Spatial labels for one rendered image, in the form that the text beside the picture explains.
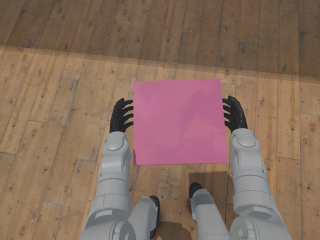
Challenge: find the robot left forearm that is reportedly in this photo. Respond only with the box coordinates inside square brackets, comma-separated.
[81, 131, 132, 235]

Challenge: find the robot right forearm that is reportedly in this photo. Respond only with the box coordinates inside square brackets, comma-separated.
[229, 128, 289, 232]

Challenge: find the right robot foot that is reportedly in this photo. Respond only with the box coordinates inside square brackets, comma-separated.
[189, 182, 202, 223]

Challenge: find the robot right shin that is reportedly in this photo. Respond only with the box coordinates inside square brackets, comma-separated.
[193, 189, 213, 199]

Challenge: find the robot right upper arm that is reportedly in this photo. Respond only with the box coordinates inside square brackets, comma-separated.
[229, 214, 292, 240]

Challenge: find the robot left upper arm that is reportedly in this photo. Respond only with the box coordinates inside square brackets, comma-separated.
[79, 219, 137, 240]

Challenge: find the carton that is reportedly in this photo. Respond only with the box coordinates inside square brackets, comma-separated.
[133, 78, 229, 165]

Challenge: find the right robot hand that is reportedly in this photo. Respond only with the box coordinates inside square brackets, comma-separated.
[222, 95, 248, 134]

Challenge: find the left robot hand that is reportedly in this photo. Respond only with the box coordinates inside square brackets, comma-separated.
[109, 98, 134, 133]

